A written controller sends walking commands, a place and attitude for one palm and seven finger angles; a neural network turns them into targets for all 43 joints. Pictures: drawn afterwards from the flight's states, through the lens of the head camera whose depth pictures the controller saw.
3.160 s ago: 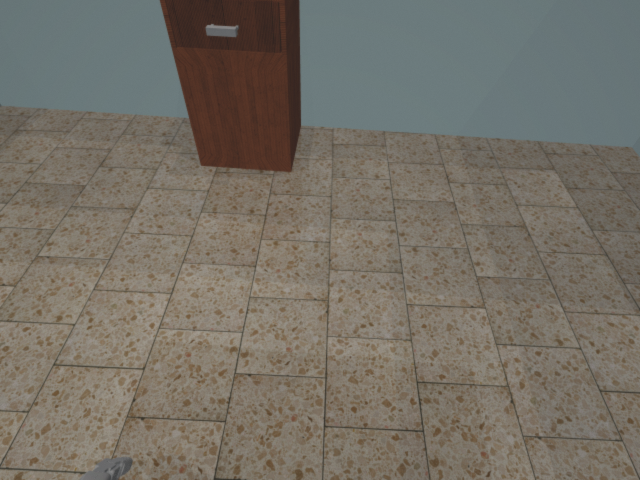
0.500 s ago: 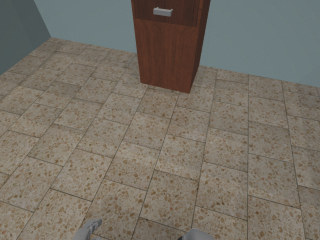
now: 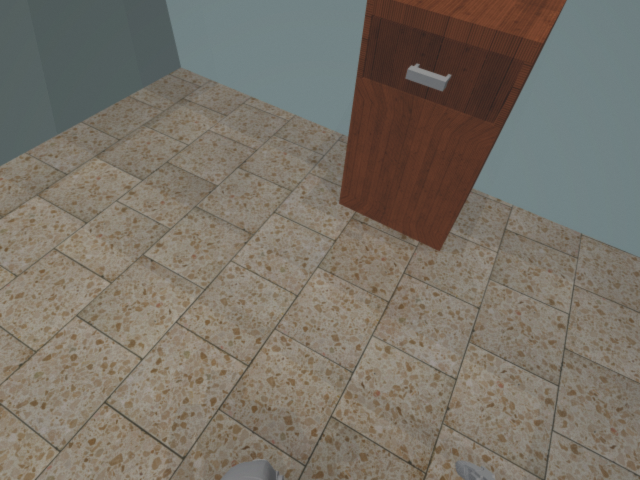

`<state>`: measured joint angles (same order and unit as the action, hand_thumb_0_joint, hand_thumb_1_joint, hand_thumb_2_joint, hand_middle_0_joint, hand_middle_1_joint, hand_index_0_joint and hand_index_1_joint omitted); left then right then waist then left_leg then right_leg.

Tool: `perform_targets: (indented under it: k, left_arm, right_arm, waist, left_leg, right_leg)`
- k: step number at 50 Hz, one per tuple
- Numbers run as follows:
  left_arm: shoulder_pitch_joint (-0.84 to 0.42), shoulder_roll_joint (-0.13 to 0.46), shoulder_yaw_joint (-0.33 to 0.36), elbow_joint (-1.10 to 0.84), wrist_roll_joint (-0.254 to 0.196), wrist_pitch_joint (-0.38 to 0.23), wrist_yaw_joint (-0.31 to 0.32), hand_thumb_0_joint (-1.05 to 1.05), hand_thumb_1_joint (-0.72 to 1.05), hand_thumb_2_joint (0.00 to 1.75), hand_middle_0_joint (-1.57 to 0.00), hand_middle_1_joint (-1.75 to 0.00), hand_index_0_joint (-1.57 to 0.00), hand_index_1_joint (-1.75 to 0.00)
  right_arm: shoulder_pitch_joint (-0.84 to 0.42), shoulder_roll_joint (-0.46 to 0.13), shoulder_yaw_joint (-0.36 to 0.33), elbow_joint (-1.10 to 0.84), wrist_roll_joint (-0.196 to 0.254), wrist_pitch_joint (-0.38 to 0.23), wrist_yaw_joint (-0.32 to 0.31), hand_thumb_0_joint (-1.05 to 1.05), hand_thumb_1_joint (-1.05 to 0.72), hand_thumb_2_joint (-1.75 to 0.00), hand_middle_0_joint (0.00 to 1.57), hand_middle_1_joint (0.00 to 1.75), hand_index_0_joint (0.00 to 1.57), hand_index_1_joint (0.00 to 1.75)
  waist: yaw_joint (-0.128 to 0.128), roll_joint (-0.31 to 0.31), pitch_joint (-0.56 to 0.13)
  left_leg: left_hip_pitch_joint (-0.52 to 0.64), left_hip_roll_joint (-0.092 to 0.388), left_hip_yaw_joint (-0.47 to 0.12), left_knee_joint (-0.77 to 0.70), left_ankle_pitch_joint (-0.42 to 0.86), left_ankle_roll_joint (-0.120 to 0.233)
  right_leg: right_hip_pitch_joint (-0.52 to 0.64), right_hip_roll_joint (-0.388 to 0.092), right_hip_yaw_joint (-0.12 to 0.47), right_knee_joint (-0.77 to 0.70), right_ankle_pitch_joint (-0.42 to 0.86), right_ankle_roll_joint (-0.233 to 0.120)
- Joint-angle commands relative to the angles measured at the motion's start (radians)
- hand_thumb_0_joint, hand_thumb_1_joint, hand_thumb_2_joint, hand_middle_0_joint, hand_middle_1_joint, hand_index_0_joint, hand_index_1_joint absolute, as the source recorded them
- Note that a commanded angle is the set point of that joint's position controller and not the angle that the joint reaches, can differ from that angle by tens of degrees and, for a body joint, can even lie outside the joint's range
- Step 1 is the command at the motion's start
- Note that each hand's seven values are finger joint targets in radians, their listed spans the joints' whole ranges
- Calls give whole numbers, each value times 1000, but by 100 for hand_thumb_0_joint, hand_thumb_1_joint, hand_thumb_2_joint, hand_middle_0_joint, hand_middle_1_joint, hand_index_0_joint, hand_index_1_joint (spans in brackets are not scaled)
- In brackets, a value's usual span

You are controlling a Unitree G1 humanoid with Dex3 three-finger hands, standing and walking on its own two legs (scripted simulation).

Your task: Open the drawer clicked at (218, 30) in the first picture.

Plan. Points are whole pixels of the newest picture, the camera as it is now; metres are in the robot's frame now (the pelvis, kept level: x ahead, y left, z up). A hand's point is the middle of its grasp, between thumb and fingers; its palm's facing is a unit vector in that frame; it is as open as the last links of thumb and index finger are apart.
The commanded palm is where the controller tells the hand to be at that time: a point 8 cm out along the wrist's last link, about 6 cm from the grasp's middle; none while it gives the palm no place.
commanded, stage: walk to a spot facing it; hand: left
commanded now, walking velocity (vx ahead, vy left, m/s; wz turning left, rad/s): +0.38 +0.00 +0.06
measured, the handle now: (429, 75) +1.15 -0.19 -0.07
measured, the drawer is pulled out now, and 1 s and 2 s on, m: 0.00 0.00 0.00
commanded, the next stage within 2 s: turn to face it in 0.48 s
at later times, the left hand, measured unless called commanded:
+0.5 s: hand (255, 341) +0.34 +0.14 -0.14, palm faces -0.06 -0.97 -0.23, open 7.3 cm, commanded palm none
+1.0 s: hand (255, 355) +0.32 +0.14 -0.17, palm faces -0.01 -0.99 -0.12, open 7.3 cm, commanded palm none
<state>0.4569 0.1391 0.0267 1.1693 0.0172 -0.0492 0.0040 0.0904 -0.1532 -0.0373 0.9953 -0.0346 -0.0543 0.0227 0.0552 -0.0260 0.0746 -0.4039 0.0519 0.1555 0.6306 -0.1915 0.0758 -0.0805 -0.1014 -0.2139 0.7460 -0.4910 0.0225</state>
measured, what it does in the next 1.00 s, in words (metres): walks ahead: right foot, then left foot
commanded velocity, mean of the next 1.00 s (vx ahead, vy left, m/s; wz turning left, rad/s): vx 0.17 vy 0.00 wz -0.21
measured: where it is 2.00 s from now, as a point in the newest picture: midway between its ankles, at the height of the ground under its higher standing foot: (348, 431)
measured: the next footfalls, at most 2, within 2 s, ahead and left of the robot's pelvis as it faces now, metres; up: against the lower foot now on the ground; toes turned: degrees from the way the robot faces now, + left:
right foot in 0.48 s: +0.35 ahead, -0.16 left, +0.00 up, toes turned -11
left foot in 0.92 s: +0.41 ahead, +0.07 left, +0.00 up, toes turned +3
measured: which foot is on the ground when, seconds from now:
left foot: down 0.00-0.50, up 0.52-0.90, down 0.92-1.00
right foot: up 0.00-0.46, down 0.48-0.92, up 0.94-1.00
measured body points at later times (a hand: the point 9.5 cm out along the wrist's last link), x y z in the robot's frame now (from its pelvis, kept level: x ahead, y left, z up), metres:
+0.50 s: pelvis +0.21 -0.04 +0.00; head +0.23 -0.06 +0.45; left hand +0.34 +0.19 -0.13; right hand +0.10 -0.25 -0.16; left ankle +0.08 +0.09 -0.72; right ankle +0.31 -0.15 -0.72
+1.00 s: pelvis +0.32 -0.03 +0.01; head +0.34 +0.00 +0.46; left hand +0.32 +0.19 -0.16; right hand +0.41 -0.27 -0.11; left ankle +0.37 +0.07 -0.72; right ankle +0.29 -0.15 -0.68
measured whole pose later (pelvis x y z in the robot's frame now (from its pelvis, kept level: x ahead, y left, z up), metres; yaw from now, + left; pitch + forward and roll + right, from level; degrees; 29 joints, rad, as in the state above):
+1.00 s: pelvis +0.32 -0.03 +0.01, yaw -9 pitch -2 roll -2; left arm 0.31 0.16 0.08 1.09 0.02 0.05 0.00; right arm 0.11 -0.14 -0.03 0.98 -0.02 -0.02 -0.04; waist 0.06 -0.04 0.06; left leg -0.28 0.10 0.18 0.57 -0.25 0.03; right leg -0.35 -0.01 -0.06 0.87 -0.50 0.02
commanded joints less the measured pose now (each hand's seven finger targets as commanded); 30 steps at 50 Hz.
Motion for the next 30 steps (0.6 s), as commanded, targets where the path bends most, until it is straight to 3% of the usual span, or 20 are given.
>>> perform_targets:
  k: [1,2,4,6,7,9,13,17,20,21,22,23,24,25,26,28,30]
  left_arm:
    - [-127,110,23,-133,-4,-29,5,0,90,90,-20,-30,-20,-30]
    - [-146,106,28,-130,-1,-24,-4,0,90,90,-20,-30,-20,-30]
    - [-91,64,29,-105,10,-4,-9,0,90,90,-20,-30,-20,-30]
    - [-58,38,33,-103,15,18,-8,0,90,90,-20,-30,-20,-30]
    - [-65,38,36,-108,16,24,-11,0,90,90,-20,-30,-20,-30]
    - [-103,41,36,-129,17,33,-16,0,90,90,-20,-30,-20,-30]
    - [-238,67,42,-181,14,35,-25,0,90,90,-20,-30,-20,-30]
    - [-361,76,41,-226,9,30,-27,0,90,90,-20,-30,-20,-30]
    - [-369,77,42,-237,8,19,-28,0,90,90,-20,-30,-20,-30]
    - [-341,88,43,-231,8,14,-28,0,90,90,-20,-30,-20,-30]
    - [-264,106,47,-206,10,7,-26,0,90,90,-20,-30,-20,-30]
    - [-115,136,58,-157,15,-6,-22,0,90,90,-20,-30,-20,-30]
    - [34,233,80,-115,23,-22,-11,0,90,90,-20,-30,-20,-30]
    - [112,338,97,-98,10,-23,-3,0,90,90,-20,-30,-20,-30]
    - [72,317,94,-107,-2,-18,3,0,90,90,-20,-30,-20,-30]
    - [-98,227,67,-146,-1,-20,8,0,90,90,-20,-30,-20,-30]
    - [-166,138,34,-150,-1,-26,12,0,90,90,-20,-30,-20,-30]
  right_arm:
    - [351,-234,-60,71,20,-6,-36,0,-90,-90,20,30,20,30]
    - [281,-184,-47,47,20,-13,-38,0,-90,-90,20,30,20,30]
    - [222,-126,-28,42,15,-26,-41,0,-90,-90,20,30,20,30]
    - [219,-90,-30,39,15,-30,-42,0,-90,-90,20,30,20,30]
    - [224,-87,-30,38,15,-33,-42,0,-90,-90,20,30,20,30]
    - [233,-104,-28,41,19,-33,-41,0,-90,-90,20,30,20,30]
    - [282,-123,-31,58,19,-33,-40,0,-90,-90,20,30,20,30]
    - [343,-133,-35,83,10,-27,-40,0,-90,-90,20,30,20,30]
    - [357,-148,-37,97,3,-22,-42,0,-90,-90,20,30,20,30]
    - [357,-154,-37,99,3,-19,-44,0,-90,-90,20,30,20,30]
    - [355,-155,-35,103,5,-17,-43,0,-90,-90,20,30,20,30]
    - [341,-149,-33,104,12,-18,-41,0,-90,-90,20,30,20,30]
    - [351,-108,-27,90,24,-20,-31,0,-90,-90,20,30,20,30]
    - [385,-65,-16,57,28,-21,-30,0,-90,-90,20,30,20,30]
    - [335,-95,-23,53,27,-14,-36,0,-90,-90,20,30,20,30]
    - [280,-63,-27,68,26,-4,-30,0,-90,-90,20,30,20,30]
    - [289,-31,-19,82,16,21,-29,0,-90,-90,20,30,20,30]
  waist:
    - [-163,137,-142]
    - [-129,65,-61]
    - [-71,91,-20]
    - [-45,125,-11]
    - [-38,140,-6]
    - [-35,137,30]
    - [-55,140,77]
    - [-90,126,107]
    - [-88,129,77]
    - [-73,114,54]
    - [-35,72,8]
    - [30,25,-68]
    - [82,-152,-191]
    - [64,-320,-283]
    - [69,-198,-253]
    - [10,-86,-108]
    - [-47,-45,-20]
  left_leg:
    - [516,372,-497,-343,142,169]
    - [393,345,-432,-374,129,132]
    - [263,274,-287,-410,128,82]
    - [187,230,-197,-440,78,73]
    - [181,216,-190,-461,61,73]
    - [175,213,-174,-498,24,81]
    - [242,206,-155,-515,45,85]
    - [306,230,-157,-488,85,91]
    - [357,239,-132,-409,190,76]
    - [355,238,-128,-351,245,67]
    - [329,212,-107,-247,326,49]
    - [272,162,-64,-66,343,15]
    - [67,73,-9,227,109,-30]
    - [-134,-49,-41,517,-377,-63]
    - [-176,-8,-157,635,-372,-48]
    - [-175,69,-166,678,-208,-55]
    - [-97,91,-162,593,-127,-75]
  right_leg:
    - [-584,-24,152,586,10,-26]
    - [-572,-54,178,566,84,-17]
    - [-484,-73,186,489,154,-6]
    - [-442,-72,169,407,198,4]
    - [-444,-71,163,376,233,8]
    - [-478,-78,158,321,284,17]
    - [-532,-76,145,151,356,27]
    - [-513,-50,120,-20,321,13]
    - [-434,-10,92,-114,286,-11]
    - [-359,8,85,-153,271,-22]
    - [-229,38,66,-204,297,-32]
    - [-28,46,74,-253,337,-42]
    - [227,-159,299,-296,358,-96]
    - [349,-396,641,-418,470,-186]
    - [297,-398,601,-443,480,-211]
    - [42,-351,463,-490,358,-166]
    - [-152,-269,286,-521,483,-130]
